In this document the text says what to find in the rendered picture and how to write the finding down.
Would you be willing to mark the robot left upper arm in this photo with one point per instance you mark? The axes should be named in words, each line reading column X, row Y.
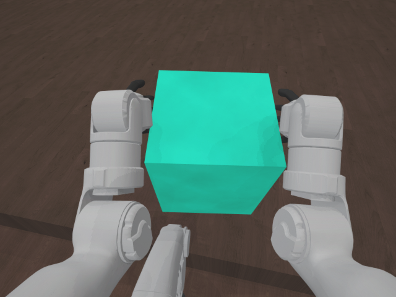
column 109, row 235

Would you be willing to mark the robot right upper arm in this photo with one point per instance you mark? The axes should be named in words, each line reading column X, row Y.
column 317, row 241

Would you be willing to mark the robot left shin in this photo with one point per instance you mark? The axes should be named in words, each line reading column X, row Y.
column 181, row 277

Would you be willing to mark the right robot forearm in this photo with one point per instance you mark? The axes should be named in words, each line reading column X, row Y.
column 313, row 125

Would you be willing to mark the right robot hand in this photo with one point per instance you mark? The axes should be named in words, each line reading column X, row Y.
column 290, row 95

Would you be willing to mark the left robot hand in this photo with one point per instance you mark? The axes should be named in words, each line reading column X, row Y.
column 134, row 86

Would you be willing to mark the left robot forearm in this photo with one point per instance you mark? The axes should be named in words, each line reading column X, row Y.
column 118, row 118

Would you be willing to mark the carton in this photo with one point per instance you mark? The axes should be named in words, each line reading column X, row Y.
column 215, row 144

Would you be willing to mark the robot left thigh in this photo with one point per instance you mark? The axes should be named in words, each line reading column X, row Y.
column 159, row 276

